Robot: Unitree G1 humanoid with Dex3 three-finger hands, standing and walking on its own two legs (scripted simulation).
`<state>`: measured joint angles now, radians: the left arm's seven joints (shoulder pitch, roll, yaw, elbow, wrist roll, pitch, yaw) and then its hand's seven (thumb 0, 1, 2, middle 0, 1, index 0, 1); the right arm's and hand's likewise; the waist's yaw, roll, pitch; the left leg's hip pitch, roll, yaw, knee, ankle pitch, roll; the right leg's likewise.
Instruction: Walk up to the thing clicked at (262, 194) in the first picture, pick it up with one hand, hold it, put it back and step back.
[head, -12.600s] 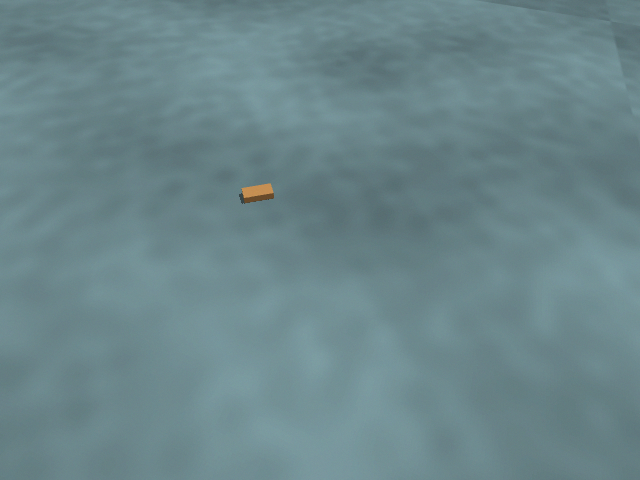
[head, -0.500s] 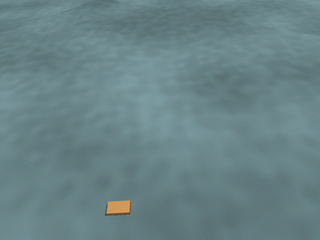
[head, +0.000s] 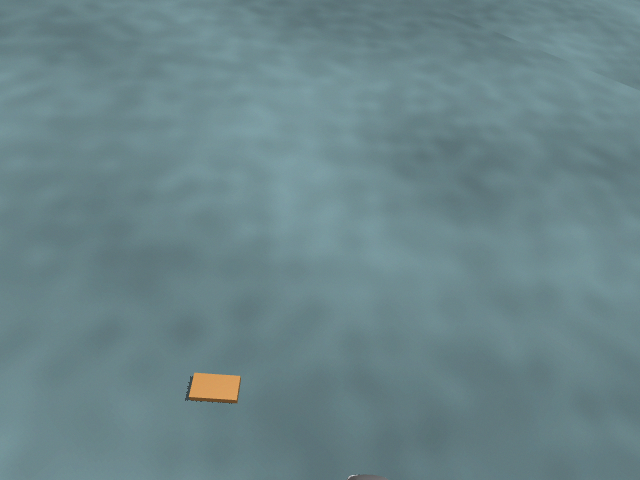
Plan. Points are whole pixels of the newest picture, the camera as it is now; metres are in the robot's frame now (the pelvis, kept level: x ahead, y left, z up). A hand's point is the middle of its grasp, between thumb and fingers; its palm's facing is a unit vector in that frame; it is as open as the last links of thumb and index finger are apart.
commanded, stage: stand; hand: left
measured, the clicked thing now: (215, 387) +0.46 +0.22 -0.75
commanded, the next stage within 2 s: walk up in 0.88 s
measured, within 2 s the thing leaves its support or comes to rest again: neither
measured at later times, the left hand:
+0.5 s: hand out of the picture +0.10 +0.24 -0.13, palm faces -0.04 -0.93 -0.38, open 7.4 cm
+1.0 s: hand out of the picture +0.07 +0.25 -0.15, palm faces -0.02 -0.93 -0.36, open 7.4 cm
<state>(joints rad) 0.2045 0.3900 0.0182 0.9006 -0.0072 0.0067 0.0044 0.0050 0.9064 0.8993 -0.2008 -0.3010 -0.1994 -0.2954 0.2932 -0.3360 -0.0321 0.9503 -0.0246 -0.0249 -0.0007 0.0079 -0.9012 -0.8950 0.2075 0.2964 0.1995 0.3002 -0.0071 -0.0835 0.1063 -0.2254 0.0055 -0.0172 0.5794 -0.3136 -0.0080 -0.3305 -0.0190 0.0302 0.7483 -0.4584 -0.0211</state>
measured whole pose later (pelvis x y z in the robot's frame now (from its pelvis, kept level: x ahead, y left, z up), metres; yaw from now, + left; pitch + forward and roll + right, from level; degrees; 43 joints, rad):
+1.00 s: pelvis -0.03 -0.02 +0.01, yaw -1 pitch -3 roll +0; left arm 0.07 0.37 0.03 1.08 -0.01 0.01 0.00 0.00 0.90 0.90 -0.20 -0.30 -0.20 -0.30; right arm 0.08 -0.37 -0.03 1.12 0.00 0.02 0.01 0.01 -0.90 -0.90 0.21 0.30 0.20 0.30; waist 0.00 0.00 0.15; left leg -0.20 0.04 -0.02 0.45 -0.21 -0.04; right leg -0.25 -0.01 0.02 0.45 -0.16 0.01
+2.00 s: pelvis -0.28 +0.00 -0.01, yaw +0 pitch -4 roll +2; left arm 0.10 0.38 0.07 0.80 0.02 0.08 0.02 0.00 0.91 0.90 -0.20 -0.30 -0.20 -0.30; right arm 0.15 -0.35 -0.04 0.90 -0.04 0.03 -0.01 0.01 -0.90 -0.89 0.21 0.30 0.20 0.30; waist 0.01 -0.06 0.20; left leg -0.25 -0.05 -0.02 0.64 -0.33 0.02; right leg -0.46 0.01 0.06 0.89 -0.46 -0.01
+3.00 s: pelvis -0.31 -0.01 +0.00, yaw -1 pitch -3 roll +0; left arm 0.16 0.35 0.03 0.99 0.03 -0.02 0.00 0.00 0.91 0.90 -0.20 -0.30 -0.20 -0.30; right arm 0.17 -0.37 -0.04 0.98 0.00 0.02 0.00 0.01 -0.90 -0.90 0.21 0.30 0.20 0.30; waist 0.00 0.03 0.08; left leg -0.24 0.00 -0.04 0.65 -0.43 0.00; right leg -0.27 -0.01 -0.01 0.58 -0.26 0.00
